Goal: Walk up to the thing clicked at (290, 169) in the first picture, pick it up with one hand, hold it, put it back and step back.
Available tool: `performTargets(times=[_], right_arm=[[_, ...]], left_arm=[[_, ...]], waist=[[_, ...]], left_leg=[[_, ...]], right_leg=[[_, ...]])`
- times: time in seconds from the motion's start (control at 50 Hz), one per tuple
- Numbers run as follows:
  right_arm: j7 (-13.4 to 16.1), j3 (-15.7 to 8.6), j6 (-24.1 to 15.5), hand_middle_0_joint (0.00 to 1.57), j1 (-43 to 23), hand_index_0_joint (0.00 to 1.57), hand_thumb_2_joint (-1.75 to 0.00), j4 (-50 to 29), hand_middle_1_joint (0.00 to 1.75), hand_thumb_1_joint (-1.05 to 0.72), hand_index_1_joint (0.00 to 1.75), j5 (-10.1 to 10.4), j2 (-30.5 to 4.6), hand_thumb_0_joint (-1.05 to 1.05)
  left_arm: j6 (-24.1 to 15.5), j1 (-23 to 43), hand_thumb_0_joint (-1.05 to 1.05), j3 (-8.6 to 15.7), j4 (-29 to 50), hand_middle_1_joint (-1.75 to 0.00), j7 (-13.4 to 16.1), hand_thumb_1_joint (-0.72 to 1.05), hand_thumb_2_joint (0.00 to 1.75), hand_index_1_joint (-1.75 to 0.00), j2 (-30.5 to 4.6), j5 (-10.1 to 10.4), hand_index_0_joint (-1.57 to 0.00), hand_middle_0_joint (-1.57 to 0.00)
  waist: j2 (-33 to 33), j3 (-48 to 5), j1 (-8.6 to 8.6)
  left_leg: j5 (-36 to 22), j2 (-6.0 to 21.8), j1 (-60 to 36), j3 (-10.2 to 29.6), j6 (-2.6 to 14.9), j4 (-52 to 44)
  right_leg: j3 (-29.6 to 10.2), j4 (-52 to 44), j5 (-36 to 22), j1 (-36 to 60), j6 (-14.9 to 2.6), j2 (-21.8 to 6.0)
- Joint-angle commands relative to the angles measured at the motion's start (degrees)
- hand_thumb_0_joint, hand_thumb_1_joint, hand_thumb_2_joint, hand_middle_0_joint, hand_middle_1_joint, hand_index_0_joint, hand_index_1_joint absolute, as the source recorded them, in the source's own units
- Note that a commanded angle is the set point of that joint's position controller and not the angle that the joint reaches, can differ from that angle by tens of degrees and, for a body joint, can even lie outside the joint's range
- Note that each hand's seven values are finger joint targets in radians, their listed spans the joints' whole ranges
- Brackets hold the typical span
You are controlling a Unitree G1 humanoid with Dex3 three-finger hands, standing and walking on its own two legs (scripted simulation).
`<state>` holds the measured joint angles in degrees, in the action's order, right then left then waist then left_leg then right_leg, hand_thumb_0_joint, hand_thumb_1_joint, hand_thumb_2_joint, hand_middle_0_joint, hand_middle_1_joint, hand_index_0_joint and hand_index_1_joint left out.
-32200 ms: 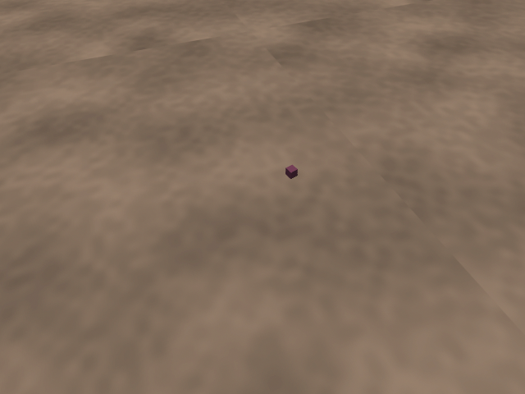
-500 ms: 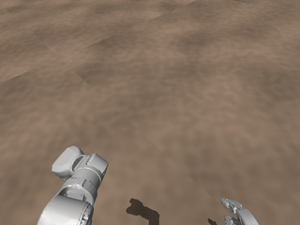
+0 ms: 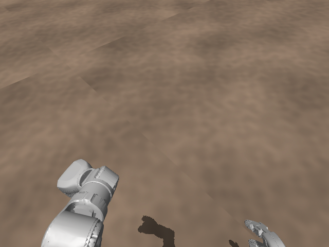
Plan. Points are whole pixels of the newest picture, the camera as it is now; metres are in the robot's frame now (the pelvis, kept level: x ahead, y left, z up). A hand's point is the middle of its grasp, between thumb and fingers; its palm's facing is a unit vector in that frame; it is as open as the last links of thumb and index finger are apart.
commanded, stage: crouch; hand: left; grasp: from above
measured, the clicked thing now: (87, 187) +0.33 +0.24 -0.08
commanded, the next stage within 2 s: lower in 1.86 s
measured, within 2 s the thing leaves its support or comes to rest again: neither
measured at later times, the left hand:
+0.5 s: hand (97, 208) +0.31 +0.24 -0.20, palm faces -0.25 -0.32 -0.92, open 7.6 cm
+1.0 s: hand (116, 209) +0.38 +0.24 -0.42, palm faces -0.18 -0.38 -0.91, open 7.3 cm
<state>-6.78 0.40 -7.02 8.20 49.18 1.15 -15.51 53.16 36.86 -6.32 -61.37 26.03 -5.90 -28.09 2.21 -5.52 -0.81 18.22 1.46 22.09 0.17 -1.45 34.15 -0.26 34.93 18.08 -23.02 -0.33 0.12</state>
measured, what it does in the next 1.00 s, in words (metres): lowers itself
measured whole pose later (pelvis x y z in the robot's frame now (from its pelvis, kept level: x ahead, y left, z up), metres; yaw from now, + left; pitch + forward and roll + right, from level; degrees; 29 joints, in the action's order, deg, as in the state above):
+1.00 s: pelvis -0.10 +0.01 -0.30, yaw -4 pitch +37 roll -4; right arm -11.5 0.4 -12.1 8.8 53.0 -5.4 -13.8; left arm 30.0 67.3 13.5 -90.9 36.0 -28.7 -36.2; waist 3.9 -9.7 -14.0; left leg 37.1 1.7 114.1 4.8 -1.3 113.6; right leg 2.5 109.8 34.4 -113.0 0.7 1.4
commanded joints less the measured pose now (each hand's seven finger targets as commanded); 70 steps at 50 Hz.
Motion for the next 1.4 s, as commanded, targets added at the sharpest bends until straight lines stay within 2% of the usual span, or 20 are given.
performTargets(times=[0.0,0.16,0.32,0.36,0.38,0.46,0.56,0.62,0.66,0.68,0.7,0.74,0.8,0.9,0.98,1.12,1.24,1.28,1.34,1.38], right_arm=[[0.00,-2.45,-2.70,0.20,-3.71,0.20,-0.89,-6.19,0.30,-0.86,0.30,0.62,-7.31,0.00],[0.42,-3.65,-2.95,0.20,2.01,0.20,-0.89,-3.58,0.30,-0.86,0.30,-0.04,-7.26,0.00],[-1.18,-5.04,-4.75,0.20,6.08,0.20,-0.89,-1.87,0.30,-0.87,0.30,-3.06,-7.56,0.00],[-1.99,-5.55,-5.11,0.20,6.22,0.20,-0.89,-2.06,0.30,-0.87,0.30,-3.95,-7.67,0.00],[-2.22,-5.61,-5.28,0.20,5.86,0.20,-0.89,-2.19,0.30,-0.87,0.30,-4.33,-7.90,0.00],[-2.88,-5.28,-5.83,0.20,4.59,0.20,-0.89,-1.96,0.30,-0.87,0.30,-5.72,-8.19,0.00],[-2.95,-4.12,-5.66,0.20,2.82,0.20,-0.89,-0.51,0.30,-0.88,0.30,-6.71,-9.34,0.00],[-2.66,-3.88,-5.50,0.20,3.86,0.20,-0.89,1.59,0.30,-0.88,0.30,-6.64,-10.58,0.00],[-2.23,-4.37,-5.67,0.20,4.80,0.20,-0.89,1.90,0.30,-0.88,0.30,-6.71,-11.84,0.00],[-2.24,-3.52,-5.30,0.20,5.14,0.20,-0.89,2.87,0.30,-0.88,0.30,-6.59,-11.57,0.00],[-2.33,-4.33,-5.36,0.20,6.38,0.20,-0.89,2.60,0.30,-0.88,0.30,-6.67,-12.01,0.00],[-2.55,-3.93,-5.28,0.20,7.55,0.20,-0.90,3.38,0.30,-0.89,0.30,-6.80,-12.00,0.00],[-3.35,-3.72,-5.56,0.20,8.01,0.20,-0.89,3.68,0.30,-0.89,0.30,-6.32,-10.99,0.00],[-4.49,-3.69,-6.10,0.20,9.34,0.20,-0.90,2.28,0.30,-0.89,0.30,-5.83,-11.18,0.00],[-5.20,-3.26,-6.67,0.20,12.11,0.20,-0.90,2.33,0.30,-0.89,0.30,-5.96,-10.93,0.00],[-6.22,-3.73,-7.01,0.20,14.00,0.20,-0.90,3.34,0.30,-0.90,0.30,-7.01,-14.00,0.00],[-7.57,-3.28,-7.16,0.20,15.89,0.20,-0.90,3.50,0.30,-0.90,0.30,-8.37,-14.53,0.00],[-8.03,-3.34,-7.10,0.20,15.94,0.20,-0.90,3.71,0.30,-0.91,0.30,-8.45,-14.80,0.00],[-8.74,-3.09,-7.08,0.20,16.69,0.20,-0.90,3.67,0.30,-0.90,0.30,-8.89,-14.68,0.00],[-9.07,-3.34,-6.96,0.20,17.34,0.20,-0.90,3.56,0.30,-0.90,0.30,-8.71,-15.55,0.00]], left_arm=[[-1.26,22.20,0.00,-0.02,6.70,-0.61,2.31,0.57,0.59,-0.58,-8.89,-3.47,-0.94,-0.91],[-8.03,23.73,0.00,1.10,0.08,-0.62,3.14,0.60,0.59,-0.59,-9.38,-5.13,-0.96,-0.93],[-15.22,25.56,0.00,6.90,-12.58,-0.58,10.62,0.55,0.52,-0.55,-13.89,-9.78,-0.94,-0.90],[-16.05,26.69,0.00,8.37,-16.07,-0.58,12.89,0.53,0.49,-0.55,-12.64,-9.55,-0.93,-0.89],[-16.42,28.74,0.00,10.06,-16.70,-0.57,14.22,0.52,0.49,-0.54,-14.92,-9.31,-0.93,-0.90],[-17.67,36.05,0.00,13.24,-18.44,-0.55,18.71,0.51,0.52,-0.53,-15.49,-6.58,-0.92,-0.90],[-21.35,44.87,0.00,17.49,-18.56,-0.51,21.89,0.50,0.50,-0.49,-21.68,-4.01,-0.93,-0.91],[-23.15,48.42,0.00,18.55,-18.28,-0.50,21.09,0.49,0.47,-0.48,-25.58,-4.16,-0.93,-0.91],[-23.87,52.43,0.00,15.82,-16.68,-0.53,19.38,0.50,0.52,-0.52,-25.47,-5.31,-0.95,-0.93],[-24.04,52.12,0.00,18.95,-17.48,-0.55,18.94,0.55,0.50,-0.53,-32.10,-6.68,-0.99,-0.96],[-24.07,54.41,0.00,16.71,-16.09,-0.54,17.80,0.57,0.54,-0.52,-29.52,-6.89,-1.01,-0.99],[-24.29,55.10,0.00,17.75,-16.01,-0.53,16.51,0.63,0.52,-0.51,-34.00,-9.15,-1.06,-1.04],[-23.35,51.19,0.00,17.59,-20.04,-0.44,14.47,0.65,0.43,-0.42,-33.14,-10.40,-1.08,-1.06],[-22.73,51.90,0.00,18.07,-22.45,-0.33,12.07,0.69,0.34,-0.32,-33.46,-10.29,-1.12,-1.10],[-23.93,52.27,0.00,18.63,-22.30,-0.34,11.19,0.63,0.27,-0.31,-34.73,-10.50,-1.07,-1.04],[-24.12,57.35,0.00,21.46,-24.98,-0.39,14.28,0.73,0.25,-0.34,-37.69,-13.74,-1.13,-1.09],[-25.07,60.41,0.00,23.41,-23.64,-0.43,15.37,0.78,0.36,-0.40,-39.76,-13.96,-1.17,-1.14],[-25.22,59.69,0.00,24.09,-23.99,-0.44,15.54,0.80,0.37,-0.41,-41.45,-14.48,-1.20,-1.17],[-25.59,59.69,0.00,24.42,-25.03,-0.43,15.14,0.83,0.38,-0.40,-41.52,-14.10,-1.22,-1.19],[-25.33,57.80,0.00,25.59,-26.41,-0.42,15.56,0.87,0.38,-0.39,-42.30,-13.92,-1.25,-1.22]], waist=[[-4.70,-14.21,-0.31],[-5.26,-16.79,-2.74],[-2.95,-21.99,-3.63],[-3.06,-22.67,-3.94],[-1.05,-23.29,-3.58],[2.85,-29.58,-5.50],[5.44,-37.71,-8.46],[6.68,-39.30,-10.58],[7.80,-42.66,-12.66],[9.40,-42.42,-11.22],[9.11,-44.52,-12.77],[10.91,-45.96,-12.24],[13.13,-44.90,-11.89],[11.69,-42.05,-14.20],[8.76,-41.58,-15.14],[15.55,-42.16,-15.67],[16.59,-44.34,-16.95],[16.26,-44.49,-16.14],[14.36,-43.28,-17.42],[15.24,-44.11,-16.28]], left_leg=[[-16.95,-2.02,-4.27,-2.19,1.59,-2.55],[-17.71,-1.69,0.02,-2.48,1.52,2.12],[-13.11,-1.41,21.53,-2.87,0.40,20.99],[-10.23,-1.33,25.73,-2.40,0.23,24.53],[-8.92,-1.21,27.54,-2.24,-0.14,26.01],[-4.44,-0.83,33.63,-0.89,-0.47,33.11],[2.07,-0.54,42.95,0.47,-0.45,44.62],[7.54,0.00,47.19,1.02,-0.71,48.96],[7.65,0.28,48.29,1.18,-0.94,51.41],[8.87,0.23,50.40,0.97,-0.80,52.38],[7.20,0.26,50.59,0.78,-0.78,54.39],[8.60,-0.04,54.48,0.18,-0.38,57.26],[11.96,0.05,56.92,1.61,-0.22,59.73],[13.99,-0.26,65.09,2.47,0.92,65.63],[11.29,-0.63,71.39,1.37,1.59,70.45],[11.87,-0.14,71.97,2.21,0.86,74.39],[9.74,-0.37,73.49,0.72,0.99,80.21],[9.88,-0.58,76.01,-0.10,1.34,81.46],[10.32,-0.66,78.13,-0.29,1.78,83.78],[9.03,-0.49,77.36,0.30,1.42,83.78]], right_leg=[[0.66,-3.81,-19.01,8.48,-0.42,1.44],[-0.24,0.40,-22.61,4.51,-0.37,1.00],[-0.80,18.47,-19.96,-13.44,-0.93,1.00],[-0.29,21.76,-15.53,-19.38,-1.17,1.55],[-0.07,23.35,-12.78,-22.02,-1.48,1.74],[1.08,30.84,-7.22,-32.64,-1.91,2.36],[2.30,40.88,0.13,-46.20,-1.49,2.22],[3.17,44.51,6.42,-52.49,-0.76,2.03],[3.95,46.97,6.55,-54.36,-0.56,2.14],[3.80,48.15,8.09,-54.84,-0.66,2.02],[4.07,49.35,6.03,-55.05,-0.59,2.07],[3.78,51.70,7.65,-55.28,-0.89,2.30],[4.90,55.66,10.87,-61.71,-1.26,1.98],[4.94,60.40,12.67,-68.87,-0.95,1.85],[4.57,63.71,9.59,-68.49,-0.37,2.02],[5.86,71.69,8.72,-78.52,-0.96,1.50],[5.79,75.20,6.13,-78.38,-0.43,1.35],[5.69,75.34,6.31,-77.67,-0.21,1.62],[5.75,75.96,6.56,-77.36,0.15,1.73],[6.28,77.32,5.51,-77.82,-0.07,1.62]])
